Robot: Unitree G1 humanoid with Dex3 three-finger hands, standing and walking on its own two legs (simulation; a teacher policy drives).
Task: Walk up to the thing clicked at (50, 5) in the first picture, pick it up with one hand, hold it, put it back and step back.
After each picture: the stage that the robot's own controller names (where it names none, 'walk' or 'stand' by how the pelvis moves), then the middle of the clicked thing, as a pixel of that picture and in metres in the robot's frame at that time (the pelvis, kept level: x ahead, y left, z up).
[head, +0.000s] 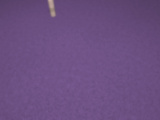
stand; (51, 7) +1.96 +0.45 -0.65
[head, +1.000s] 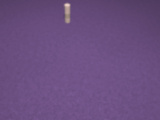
walk; (67, 13) +1.86 +0.18 -0.62
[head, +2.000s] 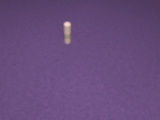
walk; (67, 33) +1.30 +0.15 -0.63
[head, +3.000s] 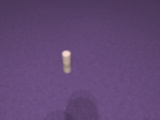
walk; (66, 62) +0.91 +0.16 -0.63
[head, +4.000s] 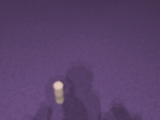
walk; (59, 93) +0.62 +0.17 -0.64
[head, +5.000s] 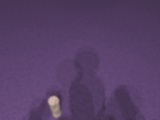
stand; (55, 107) +0.49 +0.21 -0.64
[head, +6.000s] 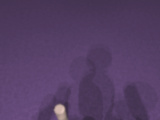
stand; (61, 115) +0.46 +0.19 -0.66
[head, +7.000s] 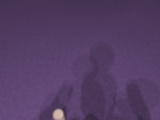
stand; out of the picture +0.43 +0.21 -0.66
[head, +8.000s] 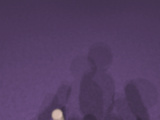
stand; out of the picture +0.43 +0.21 -0.66
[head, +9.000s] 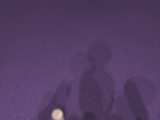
stand; out of the picture +0.42 +0.21 -0.66
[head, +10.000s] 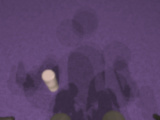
go down; (51, 81) +0.47 +0.20 -0.50
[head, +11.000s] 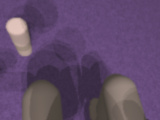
go down; (21, 40) +0.52 +0.24 -0.26
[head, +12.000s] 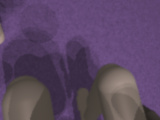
close in; out of the picture +0.51 +0.26 -0.21
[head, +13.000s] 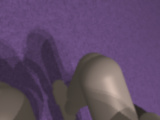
close; out of the picture +0.50 +0.29 -0.17
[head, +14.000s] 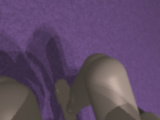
lift; out of the picture +0.46 +0.27 -0.18
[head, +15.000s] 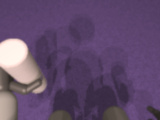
lift; (27, 72) +0.35 +0.19 +0.03
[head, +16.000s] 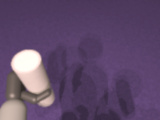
hold; (38, 83) +0.31 +0.17 +0.05
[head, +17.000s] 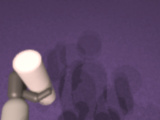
hold; (39, 82) +0.32 +0.16 +0.03
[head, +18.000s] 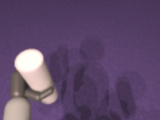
crouch; (41, 81) +0.32 +0.16 +0.05
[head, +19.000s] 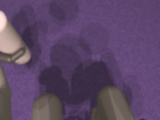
crouch; (9, 43) +0.45 +0.21 -0.04
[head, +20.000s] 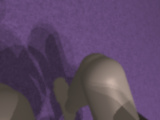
lower; out of the picture +0.47 +0.28 -0.18
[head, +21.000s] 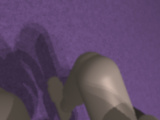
lower; out of the picture +0.49 +0.29 -0.18
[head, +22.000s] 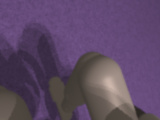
lower; out of the picture +0.48 +0.29 -0.18
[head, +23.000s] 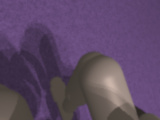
lower; out of the picture +0.48 +0.29 -0.18
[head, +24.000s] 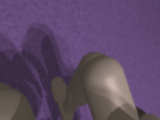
loosen; out of the picture +0.47 +0.29 -0.18
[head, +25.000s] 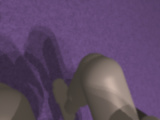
withdraw; out of the picture +0.48 +0.28 -0.18
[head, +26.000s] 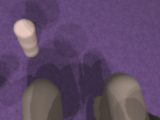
walk; (28, 41) +0.50 +0.22 -0.25
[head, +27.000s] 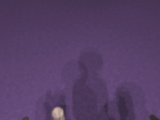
stand; (59, 119) +0.42 +0.18 -0.59
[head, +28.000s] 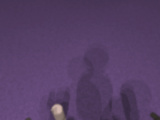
stand; (59, 115) +0.43 +0.19 -0.60
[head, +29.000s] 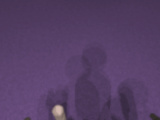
stand; (60, 116) +0.42 +0.18 -0.60
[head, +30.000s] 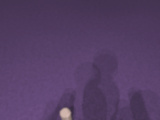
stand; (67, 119) +0.44 +0.17 -0.66
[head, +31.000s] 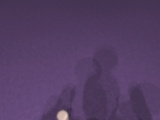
stand; out of the picture +0.42 +0.18 -0.66
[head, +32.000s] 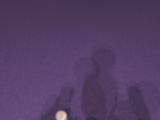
walk; out of the picture +0.42 +0.19 -0.66
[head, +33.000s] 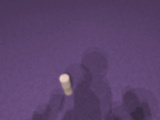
walk; (66, 85) +0.61 +0.19 -0.63
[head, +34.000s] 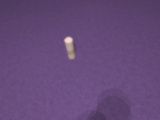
walk; (70, 48) +0.99 +0.19 -0.64
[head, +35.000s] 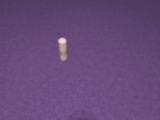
stand; (62, 49) +1.04 +0.17 -0.64
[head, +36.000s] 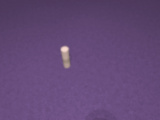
stand; (65, 57) +1.01 +0.19 -0.66
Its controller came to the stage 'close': yes
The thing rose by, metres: 0.69
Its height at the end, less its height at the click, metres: +0.00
